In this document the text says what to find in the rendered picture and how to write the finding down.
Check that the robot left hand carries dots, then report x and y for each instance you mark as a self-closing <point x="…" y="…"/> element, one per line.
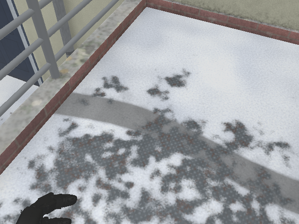
<point x="34" y="214"/>

